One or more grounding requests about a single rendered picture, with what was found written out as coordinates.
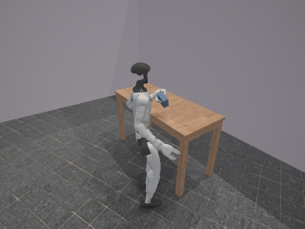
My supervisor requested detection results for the right robot hand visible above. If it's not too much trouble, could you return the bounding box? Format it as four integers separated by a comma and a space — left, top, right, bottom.
160, 143, 181, 160

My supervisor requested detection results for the table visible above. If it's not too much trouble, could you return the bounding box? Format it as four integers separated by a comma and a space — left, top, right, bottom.
114, 83, 226, 198

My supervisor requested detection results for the robot left foot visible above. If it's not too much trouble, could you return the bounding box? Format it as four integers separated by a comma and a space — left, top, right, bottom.
141, 180, 160, 189

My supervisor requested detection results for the robot right thigh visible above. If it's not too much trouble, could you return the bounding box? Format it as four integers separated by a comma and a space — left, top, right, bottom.
139, 138, 161, 179

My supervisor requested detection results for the sponge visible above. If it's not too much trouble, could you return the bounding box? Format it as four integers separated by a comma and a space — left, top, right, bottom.
157, 92, 169, 108

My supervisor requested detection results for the right robot forearm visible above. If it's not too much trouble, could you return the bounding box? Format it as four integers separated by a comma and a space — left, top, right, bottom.
136, 124, 164, 150

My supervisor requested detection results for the left robot hand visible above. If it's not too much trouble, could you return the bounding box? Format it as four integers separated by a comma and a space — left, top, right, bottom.
153, 89, 167, 103

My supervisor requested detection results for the left robot upper arm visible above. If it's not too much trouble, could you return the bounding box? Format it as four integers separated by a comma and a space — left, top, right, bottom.
126, 85, 135, 110

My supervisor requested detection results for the right robot upper arm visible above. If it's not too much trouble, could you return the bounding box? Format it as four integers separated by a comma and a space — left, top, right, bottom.
133, 94, 149, 131

